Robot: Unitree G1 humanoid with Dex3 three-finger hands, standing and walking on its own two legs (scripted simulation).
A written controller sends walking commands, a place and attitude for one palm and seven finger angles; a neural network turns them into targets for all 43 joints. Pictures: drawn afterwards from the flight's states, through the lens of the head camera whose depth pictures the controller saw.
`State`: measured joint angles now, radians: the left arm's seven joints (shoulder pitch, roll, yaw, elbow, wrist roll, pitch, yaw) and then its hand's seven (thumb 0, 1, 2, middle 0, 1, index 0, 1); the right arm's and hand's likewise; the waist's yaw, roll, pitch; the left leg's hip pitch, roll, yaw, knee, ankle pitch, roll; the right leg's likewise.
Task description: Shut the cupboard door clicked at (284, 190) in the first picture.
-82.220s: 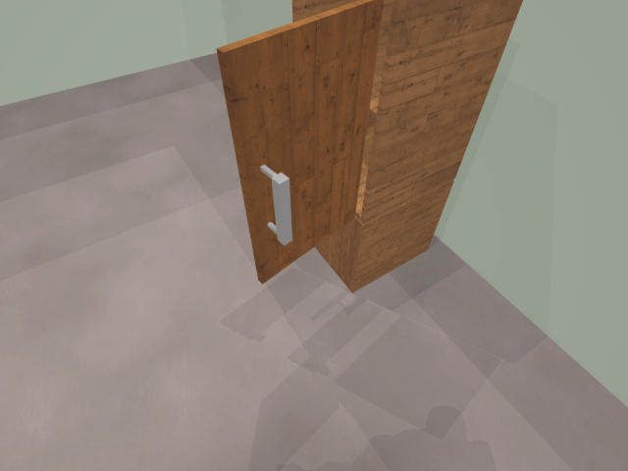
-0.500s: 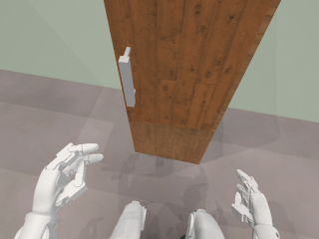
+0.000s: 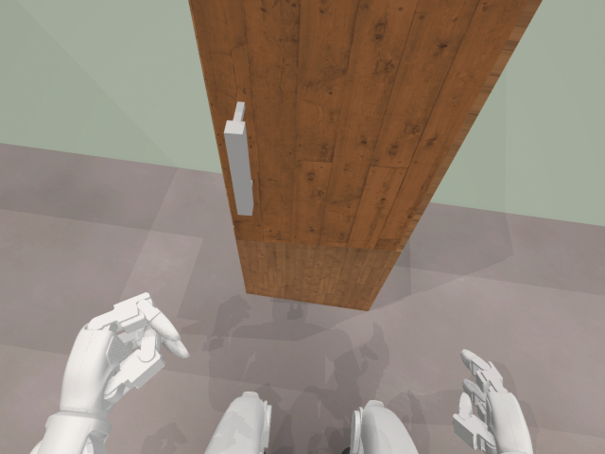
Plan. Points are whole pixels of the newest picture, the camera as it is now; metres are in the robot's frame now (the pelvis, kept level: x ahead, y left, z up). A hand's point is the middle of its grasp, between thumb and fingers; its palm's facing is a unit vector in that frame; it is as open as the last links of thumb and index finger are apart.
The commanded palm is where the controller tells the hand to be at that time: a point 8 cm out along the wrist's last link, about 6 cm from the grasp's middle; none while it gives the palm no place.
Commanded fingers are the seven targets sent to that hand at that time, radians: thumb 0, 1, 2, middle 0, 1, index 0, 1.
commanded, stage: raise the hand and make a fist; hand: left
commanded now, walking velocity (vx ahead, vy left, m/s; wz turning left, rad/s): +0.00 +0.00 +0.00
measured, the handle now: (243, 163) +0.51 +0.13 +0.05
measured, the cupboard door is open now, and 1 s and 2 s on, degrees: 5 5 5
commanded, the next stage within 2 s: bring the fist close to the handle in 0.84 s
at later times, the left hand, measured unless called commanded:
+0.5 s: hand (164, 338) +0.24 +0.18 +0.05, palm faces +0.00 -1.00 -0.05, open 3.1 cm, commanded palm +0.21 +0.23 +0.06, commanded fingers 0.00 0.90 0.90 -1.30 -1.50 -1.30 -1.50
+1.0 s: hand (175, 344) +0.23 +0.16 +0.06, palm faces +0.01 -1.00 -0.06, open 3.1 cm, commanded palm +0.22 +0.21 +0.06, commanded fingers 0.00 0.90 0.90 -1.30 -1.50 -1.30 -1.50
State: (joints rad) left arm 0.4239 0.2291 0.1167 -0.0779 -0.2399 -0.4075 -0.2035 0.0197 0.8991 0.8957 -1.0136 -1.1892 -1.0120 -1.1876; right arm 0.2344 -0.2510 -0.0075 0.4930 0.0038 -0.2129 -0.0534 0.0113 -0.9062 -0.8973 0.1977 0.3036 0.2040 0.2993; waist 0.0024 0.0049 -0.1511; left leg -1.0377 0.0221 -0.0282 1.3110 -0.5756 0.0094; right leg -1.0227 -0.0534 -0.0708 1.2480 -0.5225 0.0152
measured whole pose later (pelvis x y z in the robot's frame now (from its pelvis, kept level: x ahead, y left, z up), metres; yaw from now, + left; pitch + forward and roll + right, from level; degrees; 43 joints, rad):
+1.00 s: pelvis +0.01 -0.02 +0.00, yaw +0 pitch +17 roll -2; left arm 0.38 0.23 0.14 -0.02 -0.26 -0.42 -0.24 0.02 0.90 0.90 -1.30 -1.50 -1.30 -1.50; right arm 0.24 -0.24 0.01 0.48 0.01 -0.16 -0.05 0.01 -0.91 -0.90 0.20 0.30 0.20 0.30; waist 0.00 0.03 -0.17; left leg -1.01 0.03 -0.04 1.29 -0.58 -0.02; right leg -1.01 -0.04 -0.08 1.25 -0.54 -0.01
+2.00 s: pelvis +0.01 -0.02 +0.01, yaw -1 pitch +19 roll +0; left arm -0.40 0.16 0.11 0.63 -0.11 -0.44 -0.02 0.02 0.90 0.90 -1.30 -1.50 -1.30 -1.50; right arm 0.26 -0.23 0.01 0.59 -0.02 -0.05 0.00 0.01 -0.91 -0.90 0.20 0.30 0.20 0.30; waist -0.06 0.02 -0.15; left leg -1.01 0.03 0.00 1.21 -0.54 -0.01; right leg -1.02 -0.04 -0.05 1.19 -0.50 0.00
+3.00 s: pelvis -0.01 -0.01 +0.00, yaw +0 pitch +22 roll -1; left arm -0.74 0.29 0.21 1.02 -0.12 -0.51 -0.20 0.02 0.90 0.89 -1.37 -1.50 -1.33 -1.50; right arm 0.32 -0.26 0.00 0.64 -0.01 -0.01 -0.01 0.00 -0.91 -0.90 0.20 0.30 0.20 0.30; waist -0.11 0.02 -0.14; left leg -1.11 0.02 -0.01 1.25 -0.52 -0.01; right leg -1.12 -0.04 -0.05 1.22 -0.48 0.00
